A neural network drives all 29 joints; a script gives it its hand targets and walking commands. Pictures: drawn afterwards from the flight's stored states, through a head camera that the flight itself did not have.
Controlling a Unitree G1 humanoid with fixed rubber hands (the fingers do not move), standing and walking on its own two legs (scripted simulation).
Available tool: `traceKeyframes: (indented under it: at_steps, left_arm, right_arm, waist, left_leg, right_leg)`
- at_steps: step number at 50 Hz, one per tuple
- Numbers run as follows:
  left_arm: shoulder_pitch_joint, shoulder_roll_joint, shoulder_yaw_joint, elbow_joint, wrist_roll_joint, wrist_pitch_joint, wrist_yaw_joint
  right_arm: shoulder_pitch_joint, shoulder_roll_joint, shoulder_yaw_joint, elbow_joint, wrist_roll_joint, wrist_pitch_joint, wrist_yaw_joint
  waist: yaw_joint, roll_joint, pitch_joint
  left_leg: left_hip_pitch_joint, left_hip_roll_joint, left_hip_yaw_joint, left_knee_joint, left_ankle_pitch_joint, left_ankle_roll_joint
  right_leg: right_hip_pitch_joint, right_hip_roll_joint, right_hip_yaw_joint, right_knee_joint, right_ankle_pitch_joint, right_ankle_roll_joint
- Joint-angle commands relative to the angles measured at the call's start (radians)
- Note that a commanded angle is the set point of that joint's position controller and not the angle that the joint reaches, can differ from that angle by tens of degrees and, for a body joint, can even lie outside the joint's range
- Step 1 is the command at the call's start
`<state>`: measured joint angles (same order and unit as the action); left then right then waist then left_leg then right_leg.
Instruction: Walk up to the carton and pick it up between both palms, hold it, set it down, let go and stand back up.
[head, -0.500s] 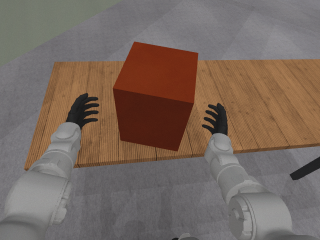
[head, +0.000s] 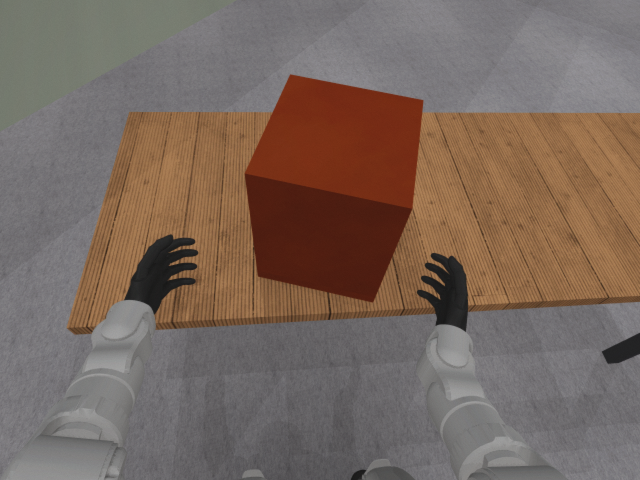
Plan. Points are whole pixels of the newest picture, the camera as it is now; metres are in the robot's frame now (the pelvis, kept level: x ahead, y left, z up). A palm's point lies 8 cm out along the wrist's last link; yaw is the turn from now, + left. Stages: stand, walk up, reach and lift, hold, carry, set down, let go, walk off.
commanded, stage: set down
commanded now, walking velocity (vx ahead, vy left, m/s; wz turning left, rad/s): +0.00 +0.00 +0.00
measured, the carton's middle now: (334, 195) +0.53 -0.04 -0.01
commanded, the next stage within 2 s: let go in 1.62 s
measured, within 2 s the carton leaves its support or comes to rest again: neither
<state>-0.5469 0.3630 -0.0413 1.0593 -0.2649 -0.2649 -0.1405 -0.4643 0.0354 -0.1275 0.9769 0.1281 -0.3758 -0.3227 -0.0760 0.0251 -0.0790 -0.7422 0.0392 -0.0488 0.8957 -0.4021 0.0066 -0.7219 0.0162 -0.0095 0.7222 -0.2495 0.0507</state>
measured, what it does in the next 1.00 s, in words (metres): stands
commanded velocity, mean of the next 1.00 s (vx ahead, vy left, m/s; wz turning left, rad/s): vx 0.00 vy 0.00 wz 0.00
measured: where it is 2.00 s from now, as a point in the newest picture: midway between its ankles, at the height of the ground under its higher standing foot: outside the picture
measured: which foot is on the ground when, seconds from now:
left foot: down 0.00-1.00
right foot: down 0.00-1.00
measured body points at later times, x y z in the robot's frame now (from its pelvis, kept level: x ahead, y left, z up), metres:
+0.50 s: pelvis +0.00 +0.01 +0.01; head +0.07 +0.04 +0.45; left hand +0.27 +0.25 -0.05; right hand +0.27 -0.16 -0.04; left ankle +0.01 +0.10 -0.70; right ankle +0.06 -0.16 -0.70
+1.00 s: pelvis +0.03 -0.02 +0.03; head +0.06 -0.01 +0.48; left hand +0.25 +0.22 -0.03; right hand +0.26 -0.20 -0.04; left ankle +0.01 +0.10 -0.70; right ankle +0.06 -0.16 -0.70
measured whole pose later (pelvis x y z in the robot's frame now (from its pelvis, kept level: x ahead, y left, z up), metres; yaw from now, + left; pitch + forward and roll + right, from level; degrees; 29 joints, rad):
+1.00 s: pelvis +0.03 -0.02 +0.03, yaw +2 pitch -2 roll -2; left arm 0.03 0.33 -0.07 0.66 -0.21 -0.13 -0.11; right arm 0.01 -0.04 -0.02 0.79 0.09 -0.34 -0.16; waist -0.01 0.02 0.08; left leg -0.22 0.03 -0.05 0.60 -0.35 -0.02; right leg -0.23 0.02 0.02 0.52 -0.25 0.02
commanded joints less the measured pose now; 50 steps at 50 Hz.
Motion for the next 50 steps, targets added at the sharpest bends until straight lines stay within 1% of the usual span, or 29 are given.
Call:
traceKeyframes:
  at_steps: [1, 2, 8, 9, 11, 13, 19, 21, 24, 26, 30, 35, 38, 40, 43, 48, 50]
  left_arm:
    - [-0.281, 0.182, 0.036, -0.240, -0.005, -0.047, -0.005]
    - [-0.273, 0.183, 0.033, -0.252, -0.007, -0.047, -0.005]
    - [-0.124, 0.165, 0.023, -0.342, -0.001, -0.056, -0.008]
    - [-0.101, 0.162, 0.020, -0.352, -0.001, -0.058, -0.009]
    - [-0.050, 0.156, 0.017, -0.387, 0.004, -0.062, -0.007]
    - [0.006, 0.153, 0.017, -0.415, 0.005, -0.064, -0.008]
    - [0.124, 0.164, 0.003, -0.505, -0.004, -0.066, -0.002]
    - [0.151, 0.173, -0.003, -0.529, -0.012, -0.064, 0.004]
    - [0.168, 0.186, -0.022, -0.536, -0.032, -0.060, 0.014]
    - [0.185, 0.187, -0.034, -0.537, -0.039, -0.055, 0.024]
    - [0.246, 0.179, -0.046, -0.535, -0.043, -0.037, 0.041]
    - [0.279, 0.176, -0.044, -0.534, -0.046, -0.002, 0.050]
    - [0.321, 0.164, -0.032, -0.539, -0.025, 0.025, 0.052]
    - [0.357, 0.161, -0.016, -0.541, -0.011, 0.040, 0.048]
    - [0.405, 0.150, 0.005, -0.540, 0.015, 0.061, 0.039]
    - [0.471, 0.130, 0.043, -0.554, 0.070, 0.096, 0.026]
    - [0.486, 0.124, 0.054, -0.560, 0.086, 0.110, 0.022]
  right_arm:
    - [-0.269, -0.056, 0.010, -0.203, -0.016, -0.087, 0.000]
    - [-0.263, -0.055, 0.005, -0.203, -0.021, -0.088, 0.001]
    - [-0.143, -0.049, 0.008, -0.209, -0.030, -0.123, 0.011]
    - [-0.128, -0.048, 0.008, -0.212, -0.033, -0.130, 0.013]
    - [-0.086, -0.047, 0.003, -0.208, -0.035, -0.144, 0.017]
    - [-0.048, -0.045, 0.004, -0.214, -0.036, -0.155, 0.022]
    - [0.032, -0.051, -0.001, -0.253, -0.045, -0.168, 0.044]
    - [0.047, -0.059, -0.006, -0.272, -0.048, -0.161, 0.057]
    - [0.057, -0.066, -0.010, -0.284, -0.053, -0.132, 0.076]
    - [0.066, -0.076, -0.014, -0.289, -0.057, -0.113, 0.091]
    - [0.104, -0.095, -0.002, -0.287, -0.050, -0.081, 0.124]
    - [0.136, -0.111, 0.013, -0.299, -0.047, -0.038, 0.144]
    - [0.177, -0.124, 0.029, -0.298, -0.043, -0.019, 0.156]
    - [0.216, -0.125, 0.048, -0.310, -0.042, -0.013, 0.159]
    - [0.274, -0.126, 0.069, -0.323, -0.043, -0.012, 0.159]
    - [0.369, -0.128, 0.108, -0.340, -0.046, -0.016, 0.158]
    - [0.399, -0.129, 0.120, -0.352, -0.049, -0.017, 0.159]
  waist:
    - [0.007, 0.139, -0.599]
    - [0.007, 0.142, -0.578]
    - [0.016, 0.151, -0.495]
    - [0.016, 0.149, -0.483]
    - [0.018, 0.162, -0.453]
    - [0.021, 0.159, -0.429]
    - [0.025, 0.161, -0.353]
    - [0.026, 0.158, -0.333]
    - [0.024, 0.158, -0.291]
    - [0.023, 0.157, -0.268]
    - [0.032, 0.150, -0.246]
    - [0.034, 0.124, -0.204]
    - [0.042, 0.116, -0.173]
    - [0.050, 0.093, -0.165]
    - [0.053, 0.071, -0.144]
    - [0.067, 0.035, -0.089]
    - [0.068, 0.023, -0.073]
  left_leg:
    - [0.403, -0.044, 0.025, -0.086, 0.499, -0.103]
    - [0.399, -0.042, 0.021, -0.095, 0.478, -0.103]
    - [0.428, -0.026, -0.002, -0.130, 0.472, -0.110]
    - [0.429, -0.025, -0.005, -0.134, 0.464, -0.110]
    - [0.438, -0.020, -0.013, -0.147, 0.462, -0.115]
    - [0.437, -0.017, -0.019, -0.159, 0.443, -0.115]
    - [0.416, -0.007, -0.033, -0.215, 0.356, -0.110]
    - [0.400, -0.004, -0.036, -0.241, 0.304, -0.104]
    - [0.365, 0.001, -0.039, -0.286, 0.191, -0.092]
    - [0.348, 0.004, -0.040, -0.313, 0.139, -0.087]
    - [0.371, 0.003, -0.032, -0.337, 0.161, -0.085]
    - [0.380, -0.009, -0.007, -0.358, 0.201, -0.075]
    - [0.417, -0.015, 0.011, -0.367, 0.273, -0.076]
    - [0.447, -0.023, 0.025, -0.366, 0.336, -0.073]
    - [0.486, -0.036, 0.043, -0.368, 0.410, -0.071]
    - [0.540, -0.051, 0.070, -0.394, 0.472, -0.061]
    - [0.554, -0.056, 0.079, -0.408, 0.469, -0.056]
  right_leg:
    - [0.238, 0.050, -0.026, -0.087, 0.179, -0.065]
    - [0.234, 0.049, -0.026, -0.090, 0.159, -0.067]
    - [0.260, 0.049, -0.028, -0.105, 0.133, -0.073]
    - [0.264, 0.049, -0.027, -0.109, 0.124, -0.073]
    - [0.273, 0.049, -0.029, -0.112, 0.117, -0.077]
    - [0.289, 0.048, -0.026, -0.118, 0.104, -0.079]
    - [0.351, 0.045, -0.019, -0.124, 0.069, -0.081]
    - [0.376, 0.044, -0.016, -0.123, 0.050, -0.080]
    - [0.403, 0.038, -0.011, -0.123, 0.007, -0.081]
    - [0.431, 0.035, -0.008, -0.123, -0.008, -0.082]
    - [0.472, 0.034, -0.003, -0.137, -0.002, -0.090]
    - [0.526, 0.028, 0.009, -0.165, 0.013, -0.093]
    - [0.556, 0.028, 0.013, -0.191, 0.046, -0.096]
    - [0.582, 0.026, 0.017, -0.210, 0.091, -0.095]
    - [0.623, 0.021, 0.023, -0.237, 0.167, -0.091]
    - [0.683, 0.011, 0.029, -0.278, 0.294, -0.077]
    - [0.704, 0.004, 0.032, -0.293, 0.332, -0.068]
